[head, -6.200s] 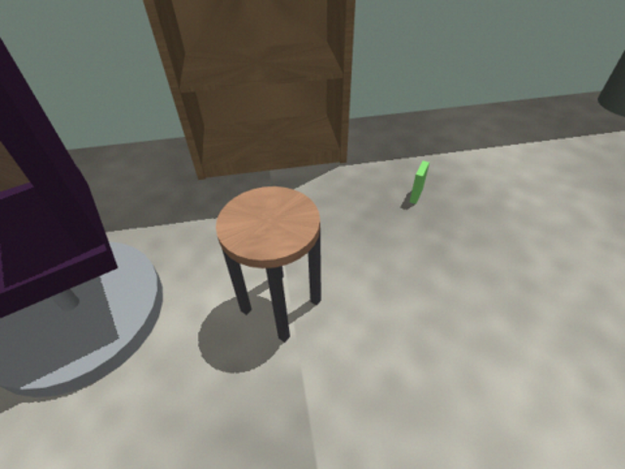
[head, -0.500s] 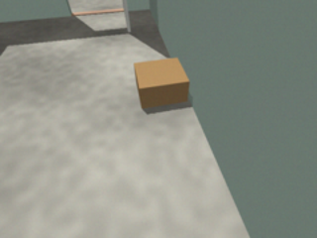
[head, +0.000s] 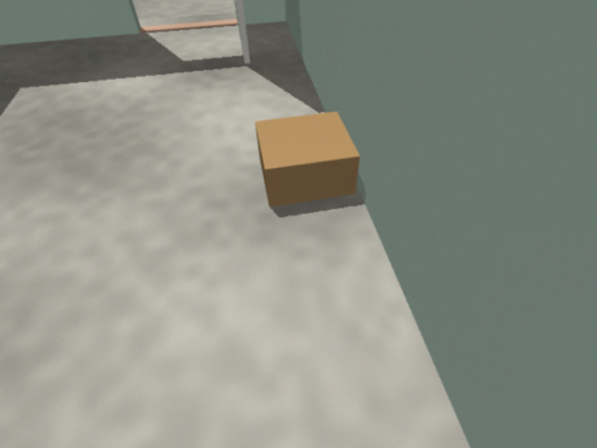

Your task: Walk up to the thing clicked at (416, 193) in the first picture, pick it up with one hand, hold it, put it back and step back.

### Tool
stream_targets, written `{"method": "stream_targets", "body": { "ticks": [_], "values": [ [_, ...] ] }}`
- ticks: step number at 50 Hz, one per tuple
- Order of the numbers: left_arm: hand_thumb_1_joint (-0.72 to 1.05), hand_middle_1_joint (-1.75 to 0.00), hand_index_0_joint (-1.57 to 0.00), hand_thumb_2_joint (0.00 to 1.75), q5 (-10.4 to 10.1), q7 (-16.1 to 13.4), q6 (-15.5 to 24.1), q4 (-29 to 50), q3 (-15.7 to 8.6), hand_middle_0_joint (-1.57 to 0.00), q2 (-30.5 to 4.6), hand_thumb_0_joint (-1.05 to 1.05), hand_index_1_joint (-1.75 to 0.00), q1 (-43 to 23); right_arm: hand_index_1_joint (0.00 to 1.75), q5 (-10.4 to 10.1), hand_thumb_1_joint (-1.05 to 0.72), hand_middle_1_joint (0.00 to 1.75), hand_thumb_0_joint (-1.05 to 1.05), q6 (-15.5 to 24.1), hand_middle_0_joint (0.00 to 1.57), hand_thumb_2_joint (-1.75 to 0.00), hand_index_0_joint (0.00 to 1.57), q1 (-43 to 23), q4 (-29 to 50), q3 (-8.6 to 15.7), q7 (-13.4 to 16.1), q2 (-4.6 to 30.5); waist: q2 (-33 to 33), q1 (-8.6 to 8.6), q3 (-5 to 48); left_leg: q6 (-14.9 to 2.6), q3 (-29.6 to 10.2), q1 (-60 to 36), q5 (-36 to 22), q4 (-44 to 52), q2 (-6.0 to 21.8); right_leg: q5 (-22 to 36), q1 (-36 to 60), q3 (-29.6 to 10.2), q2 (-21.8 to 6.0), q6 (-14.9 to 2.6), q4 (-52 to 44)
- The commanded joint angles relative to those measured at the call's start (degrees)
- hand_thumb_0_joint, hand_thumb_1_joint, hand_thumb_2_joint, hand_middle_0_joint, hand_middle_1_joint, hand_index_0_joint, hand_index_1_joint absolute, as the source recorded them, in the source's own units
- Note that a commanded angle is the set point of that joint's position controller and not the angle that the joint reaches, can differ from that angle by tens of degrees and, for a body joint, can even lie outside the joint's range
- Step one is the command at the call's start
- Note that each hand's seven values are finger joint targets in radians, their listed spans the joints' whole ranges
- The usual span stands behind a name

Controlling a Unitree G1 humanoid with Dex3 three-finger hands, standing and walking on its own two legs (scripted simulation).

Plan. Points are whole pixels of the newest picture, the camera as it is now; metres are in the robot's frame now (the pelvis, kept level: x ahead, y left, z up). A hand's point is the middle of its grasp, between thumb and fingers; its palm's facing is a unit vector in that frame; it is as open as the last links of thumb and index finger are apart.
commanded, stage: stand
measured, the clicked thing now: out of the picture +0.51 +1.43 -0.70
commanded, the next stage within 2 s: walk up in 0.68 s
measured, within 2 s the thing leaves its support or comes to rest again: neither
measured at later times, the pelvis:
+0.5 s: pelvis +0.00 +0.00 +0.00, yaw +0 degrees
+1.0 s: pelvis -0.02 -0.01 -0.01, yaw +9 degrees
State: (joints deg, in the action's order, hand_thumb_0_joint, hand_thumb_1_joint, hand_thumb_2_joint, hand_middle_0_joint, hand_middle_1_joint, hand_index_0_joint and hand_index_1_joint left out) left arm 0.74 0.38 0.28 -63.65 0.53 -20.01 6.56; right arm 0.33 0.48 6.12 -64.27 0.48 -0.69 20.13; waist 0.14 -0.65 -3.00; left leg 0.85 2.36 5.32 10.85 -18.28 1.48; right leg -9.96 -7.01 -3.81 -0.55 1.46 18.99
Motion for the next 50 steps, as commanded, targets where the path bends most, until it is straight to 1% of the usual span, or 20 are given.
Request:
{"method": "stream_targets", "body": {
  "ticks": [1,10,13,21,33,34,35,36,38,40,41,42,43,44,45,46,47,48,49,50],
  "values": [
    [0.9,-0.3,-0.2,0.9,-0.2,-0.9,1.5,3.1,-2.5,-0.2,-12.3,0.0,-0.3,-1.6,0.3,0.1,-0.9,0.3,0.0,1.0,0.2,-0.9,0.2,-2.2,3.3,2.5,0.8,12.4,-0.1,0.18,4.6,-1.97,-5.1,-2.1,-5.4,2.7,6.4,9.6,-0.6,-4.0,-6.0,-2.51,-2.4],
    [0.9,-0.3,-0.2,0.9,-0.3,-1.0,1.6,3.2,-2.5,-0.2,-12.4,0.0,-0.3,-1.3,0.3,0.1,-0.9,0.3,0.0,1.0,0.2,-0.9,0.2,-1.9,3.3,2.5,0.8,12.4,-0.4,0.2,4.9,-2.04,-5.1,-2.9,-7.3,2.3,6.5,10.8,-0.9,-3.7,-6.0,-2.4,-2.3],
    [0.9,-0.3,-0.2,0.9,-0.2,-1.1,1.5,3.1,-2.5,-0.2,-12.4,0.0,-0.3,-1.4,0.3,0.1,-0.9,0.3,0.0,0.9,0.2,-0.9,0.2,-1.5,3.1,2.4,0.9,12.2,-0.9,0.15,3.7,-2.08,-5.2,-1.9,-5.4,2.4,6.4,9.5,-0.9,-4.0,-6.1,-2.51,-2.7],
    [0.9,-0.3,-0.2,0.9,-0.2,-1.0,1.5,3.2,-2.7,-0.2,-12.7,0.0,-0.3,-1.1,0.3,0.2,-0.9,0.3,0.0,1.0,0.2,-0.9,0.2,-1.4,3.3,2.6,0.8,12.4,-0.3,0.16,4.5,-2.01,-5.2,-2.2,-6.4,2.5,6.4,10.0,-0.6,-3.8,-6.0,-2.5,-2.4],
    [0.9,-0.3,-0.2,0.9,-0.2,-1.0,1.4,3.4,-2.5,-0.2,-12.6,0.0,-0.3,-1.3,0.3,0.2,-0.9,0.3,0.0,0.9,0.2,-0.9,0.2,-1.3,3.2,2.5,0.7,12.5,-0.1,0.24,3.0,-1.94,-5.5,-0.3,-2.9,3.1,6.1,6.5,-0.7,-4.0,-6.0,-2.56,-3.3],
    [0.9,-0.3,-0.2,0.9,-0.3,-0.6,0.8,5.0,-5.0,-0.2,-14.9,0.0,-0.3,-4.6,0.3,-0.2,-0.9,0.3,0.0,0.5,0.2,-0.9,0.2,1.1,5.2,4.0,0.7,15.0,-0.6,0.61,1.4,-3.28,-9.0,6.8,-12.3,0.6,5.8,3.9,2.3,1.1,-3.4,-2.84,3.1],
    [0.9,-0.3,-0.2,0.9,-0.2,-0.8,0.3,5.7,-5.2,-0.2,-14.6,0.0,-0.3,-3.8,0.3,-0.3,-0.9,0.3,0.0,0.4,0.2,-0.9,0.2,1.4,5.7,4.5,0.8,15.8,1.0,0.78,2.1,-3.84,-9.9,7.2,-14.9,0.4,7.0,2.2,2.5,2.2,-2.8,-3.14,4.4],
    [0.9,-0.3,-0.2,0.9,-0.3,-0.8,0.1,6.0,-5.2,-0.2,-14.3,0.0,-0.3,-3.2,0.3,-0.4,-0.9,0.3,0.0,0.4,0.2,-0.9,0.2,1.4,6.3,4.7,0.9,16.4,1.6,1.15,1.9,-4.6,-10.5,7.0,-15.5,0.0,7.4,1.3,1.6,2.4,-2.4,-2.88,5.1],
    [0.9,-0.3,-0.2,0.9,-0.3,-0.7,-0.1,6.2,-5.2,-0.2,-13.0,0.0,-0.3,-0.8,0.3,-0.1,-0.9,0.3,0.0,0.4,0.2,-0.9,0.2,0.3,8.0,5.3,0.9,16.3,4.2,1.69,4.8,-5.75,-12.6,4.7,-18.6,-1.8,8.2,1.6,0.6,3.4,-2.3,-3.04,7.0],
    [0.9,-0.3,-0.2,0.9,-0.2,-0.5,-0.3,7.1,-5.7,-0.2,-13.6,0.0,-0.3,-1.4,0.3,0.1,-0.9,0.3,0.0,0.1,0.2,-0.9,0.2,0.7,9.4,5.7,1.0,15.9,3.7,1.67,6.0,-5.26,-11.7,7.3,-16.0,-4.6,6.7,1.9,2.3,2.4,-3.5,-3.96,6.9],
    [0.9,-0.3,-0.2,0.9,-0.1,-0.5,-0.3,7.3,-6.0,-0.2,-13.8,0.0,-0.3,-0.8,0.3,0.2,-0.9,0.3,0.0,0.0,0.2,-0.9,0.2,0.7,10.0,5.7,1.1,15.1,3.1,2.01,6.7,-4.51,-10.8,9.4,-14.2,-6.7,5.5,2.2,4.2,1.2,-5.2,-5.08,5.8],
    [0.9,-0.3,-0.2,0.9,0.0,-0.4,-0.4,7.4,-6.4,-0.2,-14.5,0.0,-0.3,0.0,0.3,0.2,-0.9,0.3,0.0,-0.2,0.2,-0.9,0.2,-0.2,10.8,5.6,1.1,14.2,0.9,2.6,6.2,-3.57,-9.0,12.5,-10.7,-10.2,3.2,1.7,5.3,-1.0,-7.4,-6.45,3.8],
    [0.9,-0.3,-0.2,0.9,0.3,-0.4,-0.5,7.9,-7.1,-0.2,-16.4,0.0,-0.3,0.0,0.3,0.1,-0.9,0.3,0.0,-0.4,0.2,-0.9,0.2,0.2,11.6,5.5,1.2,13.3,-4.0,2.82,6.6,-2.45,-4.9,15.8,-6.1,-17.4,-0.4,1.5,7.3,-5.2,-12.1,-9.96,0.8],
    [0.9,-0.3,-0.2,0.9,0.6,-0.6,-0.5,8.7,-7.7,-0.2,-18.2,0.0,-0.3,-1.5,0.3,0.5,-0.9,0.3,0.0,-0.8,0.2,-0.9,0.2,0.5,12.2,5.6,1.4,12.6,-9.9,3.12,5.1,-1.78,-1.4,18.3,12.0,-27.3,-3.5,4.8,4.5,-10.5,-19.8,-15.06,-2.2],
    [0.9,-0.3,-0.2,0.9,1.4,-0.6,-0.3,10.6,-8.1,-0.2,-18.7,0.0,-0.3,-2.2,0.3,1.1,-0.9,0.3,0.0,-1.2,0.2,-0.9,0.2,1.0,13.5,6.2,1.5,13.5,-11.0,3.57,3.4,-1.35,-2.6,20.9,21.8,-35.6,-1.0,7.9,1.8,-13.6,-25.1,-18.2,-3.6],
    [0.9,-0.3,-0.2,0.9,1.7,-0.4,-0.3,12.4,-8.3,-0.2,-18.7,0.0,-0.3,-3.7,0.3,1.1,-0.9,0.3,0.0,-1.5,0.2,-0.9,0.2,2.2,14.6,6.2,1.3,14.3,-11.0,2.58,2.1,-1.24,-5.5,21.3,21.6,-36.1,1.3,10.9,0.2,-14.0,-26.5,-18.55,-3.3],
    [0.9,-0.3,-0.2,0.9,1.4,-0.3,-0.3,13.3,-8.0,-0.2,-17.4,0.0,-0.3,-5.5,0.3,1.0,-0.9,0.3,0.0,-1.6,0.2,-0.9,0.2,3.8,14.5,6.4,0.9,14.8,-9.1,1.5,1.1,-1.01,-5.8,19.0,20.2,-36.8,1.7,11.5,-2.5,-9.6,-23.8,-17.4,-2.6],
    [0.9,-0.3,-0.2,0.9,1.4,-0.5,-0.1,13.8,-7.5,-0.2,-16.3,0.0,-0.3,-6.0,0.3,0.8,-0.9,0.3,0.0,-1.6,0.2,-0.9,0.2,4.5,14.3,6.6,0.4,14.2,-8.7,1.01,0.7,-1.33,-5.6,18.6,19.4,-36.8,1.6,10.8,-2.6,-6.3,-20.8,-16.21,-1.5],
    [0.9,-0.3,-0.2,0.9,1.8,-0.6,0.2,14.5,-7.3,-0.2,-16.5,0.0,-0.3,-6.6,0.3,0.6,-0.9,0.3,0.0,-1.5,0.2,-0.9,0.2,5.7,14.6,6.6,-0.1,13.7,-10.0,0.45,1.4,-1.31,-5.7,19.4,17.2,-34.0,2.4,11.4,-0.4,-3.8,-18.9,-14.62,-0.1],
    [0.9,-0.3,-0.2,0.9,1.9,-0.5,0.2,14.8,-7.4,-0.2,-16.8,0.0,-0.3,-6.3,0.3,0.5,-0.9,0.3,0.0,-1.4,0.2,-0.9,0.2,6.5,14.8,6.4,-0.4,13.5,-10.4,0.58,2.3,-1.1,-4.9,19.4,15.1,-30.2,2.5,13.3,1.8,-1.8,-17.5,-13.36,1.6]
  ]
}}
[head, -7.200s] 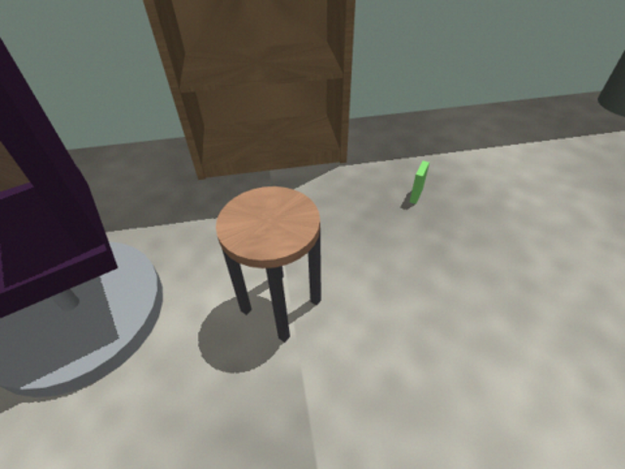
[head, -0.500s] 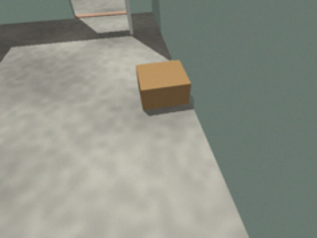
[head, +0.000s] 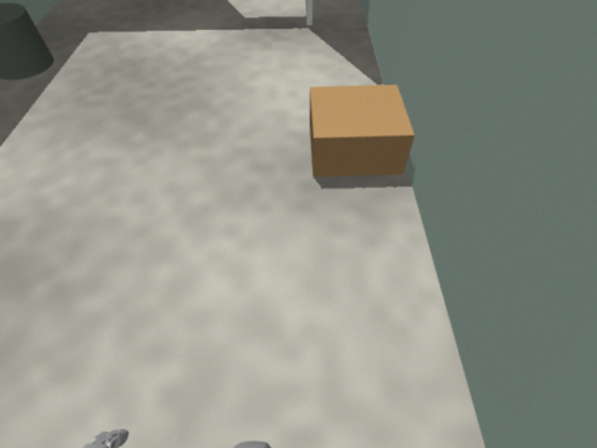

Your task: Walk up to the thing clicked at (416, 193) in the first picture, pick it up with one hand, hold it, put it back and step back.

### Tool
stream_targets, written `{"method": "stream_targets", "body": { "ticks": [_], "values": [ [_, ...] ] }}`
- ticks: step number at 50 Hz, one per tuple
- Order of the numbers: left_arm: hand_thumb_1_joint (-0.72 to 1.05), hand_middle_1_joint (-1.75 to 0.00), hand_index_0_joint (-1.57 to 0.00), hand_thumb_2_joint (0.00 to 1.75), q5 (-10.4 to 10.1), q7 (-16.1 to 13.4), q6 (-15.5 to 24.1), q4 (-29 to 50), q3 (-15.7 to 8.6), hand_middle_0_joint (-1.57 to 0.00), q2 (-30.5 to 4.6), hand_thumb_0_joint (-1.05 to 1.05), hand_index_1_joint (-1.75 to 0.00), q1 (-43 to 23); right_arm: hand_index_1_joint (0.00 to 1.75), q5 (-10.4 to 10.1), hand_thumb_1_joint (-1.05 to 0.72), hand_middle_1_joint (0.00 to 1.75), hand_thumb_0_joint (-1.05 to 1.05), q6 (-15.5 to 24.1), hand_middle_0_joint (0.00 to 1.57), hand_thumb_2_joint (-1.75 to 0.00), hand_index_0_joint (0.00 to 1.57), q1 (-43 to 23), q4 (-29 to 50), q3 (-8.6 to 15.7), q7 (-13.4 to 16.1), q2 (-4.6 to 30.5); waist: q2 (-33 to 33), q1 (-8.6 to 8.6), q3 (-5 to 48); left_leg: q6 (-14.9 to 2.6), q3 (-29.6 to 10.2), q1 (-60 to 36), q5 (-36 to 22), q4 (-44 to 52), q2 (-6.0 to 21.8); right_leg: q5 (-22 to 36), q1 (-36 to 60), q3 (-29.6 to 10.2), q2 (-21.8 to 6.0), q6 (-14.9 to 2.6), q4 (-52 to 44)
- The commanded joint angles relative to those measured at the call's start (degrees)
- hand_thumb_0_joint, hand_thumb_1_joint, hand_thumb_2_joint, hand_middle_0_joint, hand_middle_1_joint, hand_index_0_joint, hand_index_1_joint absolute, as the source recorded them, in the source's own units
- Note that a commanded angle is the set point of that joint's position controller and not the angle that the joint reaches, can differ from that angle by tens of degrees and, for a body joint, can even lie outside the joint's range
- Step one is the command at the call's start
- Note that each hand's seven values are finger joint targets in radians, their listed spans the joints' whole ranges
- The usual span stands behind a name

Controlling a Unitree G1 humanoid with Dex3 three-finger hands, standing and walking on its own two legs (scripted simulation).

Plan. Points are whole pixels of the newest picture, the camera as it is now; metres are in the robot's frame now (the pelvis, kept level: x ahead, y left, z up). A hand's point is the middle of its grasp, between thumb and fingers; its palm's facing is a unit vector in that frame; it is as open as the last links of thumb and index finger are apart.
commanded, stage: walk up
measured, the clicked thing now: out of the picture +0.75 +1.33 -0.69
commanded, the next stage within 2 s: stand in 1.50 s
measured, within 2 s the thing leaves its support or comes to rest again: neither
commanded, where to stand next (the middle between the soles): +0.04 +0.00 m, yaw +19 degrees
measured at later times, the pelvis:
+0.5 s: pelvis +0.00 +0.00 -0.02, yaw +11 degrees
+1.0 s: pelvis +0.00 -0.01 -0.01, yaw +18 degrees
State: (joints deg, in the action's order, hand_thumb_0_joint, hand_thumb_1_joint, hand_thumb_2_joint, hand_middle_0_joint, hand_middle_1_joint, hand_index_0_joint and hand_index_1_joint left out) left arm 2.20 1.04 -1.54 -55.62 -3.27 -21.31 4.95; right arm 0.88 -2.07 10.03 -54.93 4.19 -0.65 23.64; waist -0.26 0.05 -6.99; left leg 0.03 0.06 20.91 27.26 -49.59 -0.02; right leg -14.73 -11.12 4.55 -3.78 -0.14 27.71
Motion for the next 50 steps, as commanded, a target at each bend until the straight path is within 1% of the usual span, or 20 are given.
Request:
{"method": "stream_targets", "body": {
  "ticks": [1,5,6,7,9,12,20,24,26,27,28,32,36,39,40,41,42,43,46,50],
  "values": [
    [0.9,-0.3,-0.2,0.9,0.4,-1.0,2.0,6.6,-3.6,-0.2,-15.4,0.0,-0.3,-3.4,0.3,-0.1,-0.9,0.3,0.0,1.4,0.2,-0.9,0.2,3.2,5.2,2.4,-0.6,9.4,-10.2,0.46,7.3,-0.31,-1.0,2.4,-2.0,4.2,3.2,19.1,6.7,-8.6,-13.4,-11.41,-5.3],
    [0.9,-0.3,-0.2,0.9,-0.6,-0.1,0.1,7.9,-3.5,-0.2,-15.1,0.0,-0.3,-3.0,0.3,0.3,-0.9,0.3,0.0,3.2,0.2,-0.9,0.2,9.5,3.0,3.2,0.3,9.2,-6.6,-2.07,10.6,-0.44,4.8,-12.3,-15.4,26.2,-1.4,7.6,1.2,-1.3,-9.6,-7.83,8.6],
    [0.9,-0.3,-0.2,0.9,-1.0,0.1,-0.5,8.4,-2.5,-0.2,-11.7,0.0,-0.3,-1.9,0.3,1.0,-0.9,0.3,0.0,3.7,0.2,-0.9,0.2,10.8,2.7,4.1,1.0,12.0,1.8,-2.63,9.8,-1.3,-2.1,-16.0,-19.7,30.6,2.3,-2.7,-5.1,1.0,-6.5,-4.66,17.4],
    [0.9,-0.3,-0.2,0.9,-1.2,0.4,-1.1,9.7,-1.6,-0.2,-7.1,0.0,-0.3,0.3,0.3,2.0,-0.9,0.3,0.0,4.2,0.2,-0.9,0.2,9.1,4.2,5.5,1.6,18.8,17.7,-0.49,8.1,-5.62,-25.3,-18.8,-27.1,33.5,16.2,-20.9,-18.3,2.2,2.5,-0.54,27.7],
    [0.9,-0.3,-0.2,0.9,-1.3,-0.4,-2.2,8.1,-3.2,-0.2,-13.4,0.0,-0.3,1.5,0.3,0.8,-0.9,0.3,0.0,4.6,0.2,-0.9,0.2,3.9,7.5,5.3,2.3,21.5,11.3,-0.16,7.0,-15.28,-34.4,-7.0,-15.2,34.8,21.9,-20.8,-13.1,-7.9,-0.7,-0.7,31.2],
    [0.9,-0.3,-0.2,0.9,-1.5,0.3,-1.9,7.4,-3.7,-0.2,-12.6,0.0,-0.3,2.3,0.3,0.8,-0.9,0.3,0.0,5.2,0.2,-0.9,0.2,2.9,8.1,3.3,3.3,14.8,8.7,1.29,6.8,-11.27,-17.7,-12.2,-31.1,27.0,13.5,-13.7,-15.8,-9.1,-1.9,-1.19,29.7],
    [0.9,-0.3,-0.2,0.9,-1.1,0.2,-1.2,8.6,-3.7,-0.2,-10.7,0.0,-0.3,3.5,0.3,0.9,-0.9,0.3,0.0,4.9,0.2,-0.9,0.2,6.0,10.8,3.3,3.5,15.6,10.0,-0.56,8.5,-12.84,-17.4,-8.2,-36.4,23.0,13.0,-12.8,-8.1,-5.1,1.4,-0.17,18.4],
    [0.9,-0.3,-0.2,0.9,-1.1,-0.5,0.5,6.1,-3.9,-0.2,-9.8,0.0,-0.3,9.8,0.3,-0.1,-0.9,0.3,0.0,3.4,0.2,-0.9,0.2,1.8,12.6,2.1,2.8,13.7,7.6,3.17,10.3,-9.31,-13.5,-2.2,-31.5,13.5,8.3,-2.8,4.1,-2.7,3.9,-1.9,-1.1],
    [0.9,-0.3,-0.2,0.9,0.5,-1.0,1.9,7.5,-5.3,-0.2,-17.4,0.0,-0.3,8.4,0.3,-1.5,-0.9,0.3,0.0,3.1,0.2,-0.9,0.2,2.0,13.9,0.4,2.8,7.8,-9.6,2.67,8.6,-2.88,-6.6,8.1,-15.0,-0.2,-3.2,2.2,6.0,-22.9,-10.9,-7.17,-9.1],
    [0.9,-0.3,-0.2,0.9,0.3,-0.8,1.8,8.9,-5.5,-0.2,-18.6,0.0,-0.3,4.3,0.3,-1.1,-0.9,0.3,0.0,2.6,0.2,-0.9,0.2,3.0,13.0,0.8,3.5,8.6,-11.1,2.05,6.6,-1.78,-4.7,9.7,6.6,-6.0,-3.7,-0.8,0.9,-28.7,-19.1,-12.66,-11.6],
    [0.9,-0.3,-0.2,0.9,0.3,-0.6,1.6,9.6,-5.6,-0.2,-20.1,0.0,-0.3,2.1,0.3,-0.8,-0.9,0.3,0.0,2.6,0.2,-0.9,0.2,4.4,11.8,1.8,3.8,11.6,-13.3,1.61,5.3,-1.37,-5.7,5.7,9.7,-10.9,-1.4,-0.8,-5.4,-33.1,-22.7,-16.84,-12.1],
    [0.9,-0.3,-0.2,0.9,0.1,-0.8,2.5,9.2,-4.2,-0.2,-14.3,0.0,-0.3,2.8,0.3,-0.8,-0.9,0.3,0.0,3.2,0.2,-0.9,0.2,5.0,9.1,1.5,2.0,9.8,-10.0,1.03,2.8,-1.16,-4.1,5.5,0.3,-5.3,-1.3,9.6,-1.3,-13.4,-10.0,-10.55,-5.6],
    [0.9,-0.3,-0.2,0.9,0.1,-0.6,2.6,9.5,-4.2,-0.2,-14.8,0.0,-0.3,5.9,0.3,-0.5,-0.9,0.3,0.0,4.0,0.2,-0.9,0.2,4.4,8.6,0.4,1.3,8.1,-12.5,2.78,6.4,-0.39,0.5,1.1,-2.0,10.7,-1.1,15.6,5.0,-10.5,-9.3,-10.96,-1.4],
    [0.9,-0.3,-0.2,0.9,-1.5,-0.4,1.8,10.0,-3.3,-0.2,-13.5,0.0,-0.3,5.4,0.3,0.2,-0.9,0.3,0.0,5.2,0.2,-0.9,0.2,8.0,6.3,0.9,1.9,7.7,-8.8,0.04,9.5,-1.45,2.4,-10.5,-16.4,27.8,-2.4,22.3,2.8,-6.8,-8.5,-7.87,9.0],
    [0.9,-0.3,-0.2,0.9,-1.8,-0.5,1.8,10.5,-2.3,-0.2,-10.6,0.0,-0.3,6.1,0.3,0.8,-0.9,0.3,0.0,5.6,0.2,-0.9,0.2,8.3,6.2,1.7,2.2,9.9,-3.5,-0.5,11.9,-3.35,-4.9,-17.8,-23.0,27.8,1.8,17.6,-3.0,-5.3,-6.5,-4.72,15.0],
    [0.9,-0.3,-0.2,0.9,-2.4,-0.5,1.7,11.1,-1.2,-0.2,-7.1,0.0,-0.3,7.1,0.3,1.4,-0.9,0.3,0.0,6.1,0.2,-0.9,0.2,6.3,7.2,2.3,2.4,13.4,7.1,0.99,12.8,-6.75,-21.4,-22.4,-32.4,28.1,13.0,2.5,-12.9,-2.8,-0.9,-1.26,19.9],
    [0.9,-0.3,-0.2,0.9,-2.4,-1.0,0.8,10.1,-1.6,-0.2,-8.8,0.0,-0.3,5.7,0.3,0.9,-0.9,0.3,0.0,6.1,0.2,-0.9,0.2,3.8,8.3,2.2,2.4,16.0,8.0,0.64,11.0,-13.81,-28.2,-14.8,-27.9,28.4,19.8,-20.6,-11.5,-5.1,0.6,-0.52,19.0],
    [0.9,-0.3,-0.2,0.9,-2.2,-1.3,0.7,8.7,-2.5,-0.2,-12.0,0.0,-0.3,4.0,0.3,0.2,-0.9,0.3,0.0,5.9,0.2,-0.9,0.2,2.0,7.7,2.4,2.2,16.7,9.0,0.0,7.8,-16.9,-29.0,-6.1,-22.9,29.4,20.5,-21.6,-6.3,-7.5,-1.1,-0.75,21.7],
    [0.9,-0.3,-0.2,0.9,-2.5,-0.8,1.4,7.4,-2.1,-0.2,-10.8,0.0,-0.3,6.3,0.3,0.2,-0.9,0.3,0.0,5.6,0.2,-0.9,0.2,-1.5,7.8,0.3,2.4,11.9,10.2,1.82,5.5,-10.43,-14.6,-8.7,-29.7,26.1,12.1,-15.1,-8.0,-6.0,-0.7,-1.31,13.1],
    [0.9,-0.3,-0.2,0.9,-1.8,-1.5,2.9,3.6,-2.1,-0.2,-11.6,0.0,-0.3,7.9,0.3,-1.4,-0.9,0.3,0.0,4.1,0.2,-0.9,0.2,-2.9,6.6,-0.5,1.6,9.7,6.7,2.43,9.7,-3.94,-8.4,-4.7,-28.6,19.0,6.4,6.9,5.9,-5.0,0.1,-1.91,-2.7]
  ]
}}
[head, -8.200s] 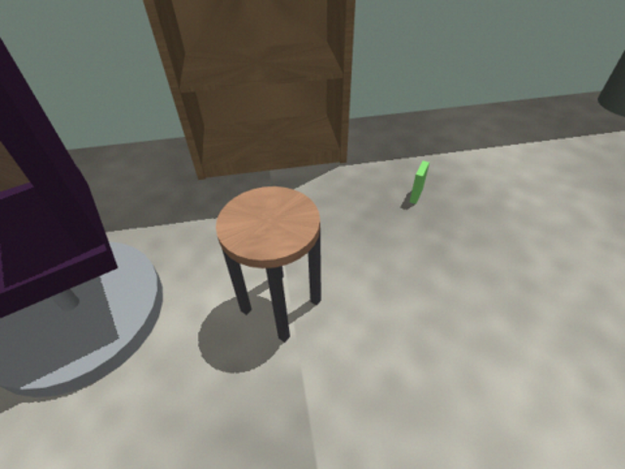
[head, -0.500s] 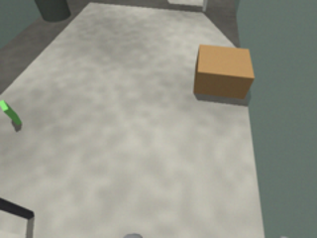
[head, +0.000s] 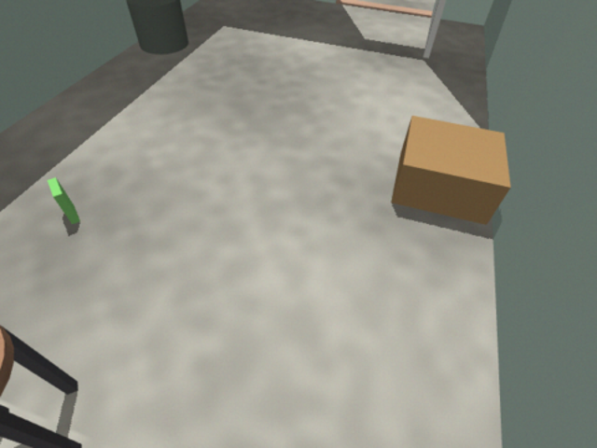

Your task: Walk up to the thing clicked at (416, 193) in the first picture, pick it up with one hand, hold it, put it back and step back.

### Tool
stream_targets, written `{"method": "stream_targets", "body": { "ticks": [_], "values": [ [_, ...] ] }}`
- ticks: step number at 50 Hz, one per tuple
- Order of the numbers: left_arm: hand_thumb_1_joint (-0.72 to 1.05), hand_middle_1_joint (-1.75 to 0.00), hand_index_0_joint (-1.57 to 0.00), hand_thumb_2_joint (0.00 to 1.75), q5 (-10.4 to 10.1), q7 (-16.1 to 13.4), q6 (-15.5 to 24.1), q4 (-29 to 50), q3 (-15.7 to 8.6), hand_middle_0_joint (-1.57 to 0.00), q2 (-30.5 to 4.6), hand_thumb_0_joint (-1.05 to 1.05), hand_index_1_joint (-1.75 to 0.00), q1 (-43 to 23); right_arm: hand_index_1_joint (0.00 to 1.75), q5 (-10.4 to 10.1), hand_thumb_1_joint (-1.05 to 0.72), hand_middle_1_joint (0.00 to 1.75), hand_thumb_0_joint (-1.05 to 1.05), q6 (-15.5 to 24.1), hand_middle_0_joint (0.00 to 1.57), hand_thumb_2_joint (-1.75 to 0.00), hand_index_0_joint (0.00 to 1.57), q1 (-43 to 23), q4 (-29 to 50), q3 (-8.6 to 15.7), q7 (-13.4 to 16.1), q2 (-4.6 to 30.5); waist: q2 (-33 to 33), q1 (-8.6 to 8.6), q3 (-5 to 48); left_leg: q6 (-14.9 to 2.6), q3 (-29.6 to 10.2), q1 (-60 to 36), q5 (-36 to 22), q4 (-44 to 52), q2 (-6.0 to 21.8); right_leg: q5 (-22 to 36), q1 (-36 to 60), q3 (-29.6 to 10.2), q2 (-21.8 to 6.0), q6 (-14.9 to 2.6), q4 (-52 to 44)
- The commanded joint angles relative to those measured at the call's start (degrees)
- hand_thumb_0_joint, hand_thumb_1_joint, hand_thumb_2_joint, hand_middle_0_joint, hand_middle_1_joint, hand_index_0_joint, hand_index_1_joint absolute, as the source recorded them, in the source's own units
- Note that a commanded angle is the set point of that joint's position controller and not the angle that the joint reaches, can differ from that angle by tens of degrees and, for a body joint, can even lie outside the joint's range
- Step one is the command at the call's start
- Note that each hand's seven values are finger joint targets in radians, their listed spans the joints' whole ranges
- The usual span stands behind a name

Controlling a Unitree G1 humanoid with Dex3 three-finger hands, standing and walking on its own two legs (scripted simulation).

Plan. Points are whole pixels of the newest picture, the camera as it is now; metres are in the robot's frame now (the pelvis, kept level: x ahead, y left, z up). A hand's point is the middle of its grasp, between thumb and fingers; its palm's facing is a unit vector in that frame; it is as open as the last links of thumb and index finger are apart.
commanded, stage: walk up
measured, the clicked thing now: (64, 201) +1.12 +1.06 -0.68
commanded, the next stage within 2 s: stand in 0.50 s
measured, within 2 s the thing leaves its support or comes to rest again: neither
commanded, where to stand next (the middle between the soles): +0.04 +0.00 m, yaw +1 degrees
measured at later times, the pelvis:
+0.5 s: pelvis +0.01 -0.01 +0.02, yaw +3 degrees
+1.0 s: pelvis +0.01 -0.02 +0.02, yaw +1 degrees
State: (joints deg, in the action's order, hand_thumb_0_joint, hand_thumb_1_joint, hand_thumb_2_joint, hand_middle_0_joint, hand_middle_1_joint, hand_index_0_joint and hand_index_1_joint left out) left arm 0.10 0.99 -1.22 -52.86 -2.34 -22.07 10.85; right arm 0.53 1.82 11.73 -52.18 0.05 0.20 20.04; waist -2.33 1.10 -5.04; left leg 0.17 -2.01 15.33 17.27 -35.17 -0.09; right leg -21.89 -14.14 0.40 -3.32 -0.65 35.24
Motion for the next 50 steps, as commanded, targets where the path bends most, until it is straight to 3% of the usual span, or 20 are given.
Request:
{"method": "stream_targets", "body": {
  "ticks": [1,2,3,4,5,7,8,9,12,14,22,27,29,31,41,42,49,50],
  "values": [
    [0.9,-0.3,-0.2,0.9,0.8,-1.7,2.9,0.7,-3.0,-0.2,-11.9,0.0,-0.3,1.7,0.3,-1.3,-0.9,0.3,0.0,0.0,0.2,-0.9,0.2,-4.1,4.0,3.4,0.7,12.6,7.0,0.9,8.6,-3.1,-5.4,2.7,-14.5,3.6,5.0,17.9,11.0,-3.8,-3.3,-2.32,-10.7],
    [0.9,-0.3,-0.2,0.9,0.8,-1.7,3.2,1.0,-2.8,-0.2,-13.3,0.0,-0.3,-0.4,0.3,-1.3,-0.9,0.3,0.0,-0.3,0.2,-0.9,0.2,-3.4,3.4,3.2,0.5,11.5,4.5,-0.38,7.3,-2.02,-4.6,2.7,-5.6,4.7,2.5,11.9,6.8,-9.0,-7.0,-3.63,-13.3],
    [0.9,-0.3,-0.2,0.9,1.0,-1.4,3.1,1.2,-2.7,-0.2,-14.8,0.0,-0.3,-4.1,0.3,-1.0,-0.9,0.3,0.0,-0.8,0.2,-0.9,0.2,-2.1,1.9,3.6,0.4,11.7,2.3,-2.16,5.0,-1.95,-4.0,-1.3,4.2,5.6,1.3,2.5,-0.6,-10.8,-9.5,-5.27,-15.1],
    [0.9,-0.3,-0.2,0.9,1.0,-1.1,2.8,1.3,-2.6,-0.2,-14.2,0.0,-0.3,-6.6,0.3,-0.5,-0.9,0.3,0.0,-1.0,0.2,-0.9,0.2,-1.1,0.4,3.7,0.3,11.7,0.8,-2.8,2.6,-2.07,-4.5,-3.5,6.3,7.5,1.7,-4.6,-4.7,-10.4,-9.2,-4.97,-16.0],
    [0.9,-0.3,-0.2,0.9,0.8,-0.8,2.7,1.3,-2.2,-0.2,-12.8,0.0,-0.3,-7.5,0.3,-0.1,-0.9,0.3,0.0,-0.8,0.2,-0.9,0.2,-2.1,0.1,3.9,0.1,12.8,1.9,-2.75,1.9,-2.47,-6.6,-3.6,5.2,10.0,3.1,-5.3,-4.9,-7.8,-6.9,-3.4,-15.3],
    [0.9,-0.3,-0.2,0.9,0.5,-0.8,3.0,-0.5,-1.7,-0.2,-11.2,0.0,-0.3,-6.2,0.3,-0.2,-0.9,0.3,0.0,-0.4,0.2,-0.9,0.2,-5.5,-0.3,3.7,-0.4,13.1,2.0,-0.8,0.4,-3.31,-9.2,-0.2,2.7,12.1,5.1,-3.7,-2.4,-3.9,-3.4,-2.0,-15.0],
    [0.9,-0.3,-0.2,0.9,0.6,-0.8,3.2,-1.3,-1.7,-0.2,-11.4,0.0,-0.3,-5.9,0.3,-0.2,-0.9,0.3,0.0,-0.3,0.2,-0.9,0.2,-6.2,-0.6,3.4,-0.6,12.7,0.8,-0.47,0.6,-3.37,-9.0,0.4,1.3,12.5,5.1,-1.6,-0.7,-4.0,-3.5,-1.92,-16.0],
    [0.9,-0.3,-0.2,0.9,0.6,-0.8,3.6,-2.1,-1.8,-0.2,-11.3,0.0,-0.3,-5.3,0.3,-0.4,-0.9,0.3,0.0,-0.1,0.2,-0.9,0.2,-6.0,-0.9,3.0,-0.7,12.0,-0.2,-0.14,2.3,-2.98,-8.0,-0.8,-4.3,11.5,4.9,2.3,2.1,-4.4,-4.2,-2.02,-16.6],
    [0.9,-0.3,-0.2,0.9,0.5,-1.0,4.0,-2.7,-1.8,-0.2,-11.9,0.0,-0.3,-6.9,0.3,-0.5,-0.9,0.3,0.0,0.0,0.2,-0.9,0.2,-4.6,-2.6,2.7,-0.5,12.3,-0.6,-1.24,6.2,-1.93,-5.6,-4.7,-12.8,10.0,3.9,12.7,4.8,-4.7,-5.7,-2.06,-15.8],
    [0.9,-0.3,-0.2,0.9,0.2,-1.1,3.8,-3.2,-1.6,-0.2,-11.4,0.0,-0.3,-7.4,0.3,-0.5,-0.9,0.3,0.0,0.0,0.2,-0.9,0.2,-5.2,-3.5,2.8,-0.4,12.7,0.8,-0.93,7.3,-1.9,-6.0,-5.4,-15.5,11.1,4.6,14.8,6.3,-3.1,-5.1,-1.58,-15.0],
    [0.9,-0.3,-0.2,0.9,0.1,-1.2,3.2,-5.8,-1.4,-0.2,-11.0,0.0,-0.3,-8.3,0.3,-0.5,-0.9,0.3,0.0,-0.3,0.2,-0.9,0.2,-7.4,-5.9,2.5,-0.2,12.7,2.5,-0.17,7.4,-1.71,-6.7,-4.3,-17.4,13.8,5.3,14.9,9.9,-1.2,-4.6,-0.85,-16.2],
    [0.9,-0.3,-0.2,0.9,0.3,-1.1,3.0,-7.6,-0.7,-0.2,-10.8,0.0,-0.3,-8.2,0.3,0.1,-0.9,0.3,0.0,0.0,0.2,-0.9,0.2,-7.6,-7.2,2.4,0.0,12.9,3.2,-0.68,5.6,-1.1,-7.0,-4.5,-15.1,16.5,6.3,13.2,9.4,-2.0,-4.4,0.07,-17.4],
    [0.9,-0.3,-0.2,0.9,0.2,-1.1,3.2,-7.6,-0.6,-0.2,-10.9,0.0,-0.3,-8.0,0.3,0.1,-0.9,0.3,0.0,0.0,0.2,-0.9,0.2,-8.9,-7.5,2.6,0.0,13.2,4.2,-0.06,7.2,-0.99,-6.5,-6.1,-17.9,16.2,6.5,16.0,10.5,-2.1,-4.7,0.08,-17.3],
    [0.9,-0.3,-0.2,0.9,0.3,-1.2,3.4,-7.9,-0.5,-0.2,-11.1,0.0,-0.3,-8.4,0.3,-0.1,-0.9,0.3,0.0,0.1,0.2,-0.9,0.2,-8.6,-7.6,2.6,0.0,12.9,3.2,-0.54,8.5,-1.01,-6.0,-7.1,-20.7,15.8,6.7,19.4,11.4,-2.1,-4.9,0.14,-17.2],
    [0.9,-0.3,-0.2,0.9,0.4,-1.1,3.1,-8.9,-0.1,-0.2,-10.8,0.0,-0.3,-8.0,0.3,-0.2,-0.9,0.3,0.0,0.0,0.2,-0.9,0.2,-9.2,-8.4,2.4,0.1,13.0,3.6,-0.61,7.7,-0.76,-5.4,-7.7,-19.4,17.7,6.9,18.7,11.3,-2.0,-4.7,0.21,-17.9],
    [0.9,-0.3,-0.2,0.9,0.4,-1.1,3.0,-8.9,-0.1,-0.2,-10.9,0.0,-0.3,-8.0,0.3,-0.2,-0.9,0.3,0.0,0.0,0.2,-0.9,0.2,-9.0,-8.6,2.2,0.1,12.6,3.2,-0.8,6.5,-0.47,-5.6,-7.5,-17.0,18.6,6.7,16.1,9.6,-2.1,-4.3,0.25,-18.3],
    [0.9,-0.3,-0.2,0.9,0.5,-1.1,3.1,-9.0,0.1,-0.2,-11.3,0.0,-0.3,-7.8,0.3,-0.1,-0.9,0.3,0.0,-0.4,0.2,-0.9,0.2,-8.9,-9.1,2.3,-0.2,12.5,2.0,-1.07,5.1,-0.41,-5.2,-6.8,-11.9,19.0,6.2,11.8,8.1,-2.8,-4.5,0.03,-20.1],
    [0.9,-0.3,-0.2,0.9,0.5,-1.1,3.2,-8.9,0.0,-0.2,-11.2,0.0,-0.3,-7.7,0.3,-0.1,-0.9,0.3,0.0,-0.3,0.2,-0.9,0.2,-9.2,-9.0,2.5,-0.1,13.1,2.5,-0.96,6.2,-0.79,-5.1,-7.9,-13.1,18.3,6.6,13.7,8.7,-2.9,-4.7,-0.03,-19.9]
  ]
}}
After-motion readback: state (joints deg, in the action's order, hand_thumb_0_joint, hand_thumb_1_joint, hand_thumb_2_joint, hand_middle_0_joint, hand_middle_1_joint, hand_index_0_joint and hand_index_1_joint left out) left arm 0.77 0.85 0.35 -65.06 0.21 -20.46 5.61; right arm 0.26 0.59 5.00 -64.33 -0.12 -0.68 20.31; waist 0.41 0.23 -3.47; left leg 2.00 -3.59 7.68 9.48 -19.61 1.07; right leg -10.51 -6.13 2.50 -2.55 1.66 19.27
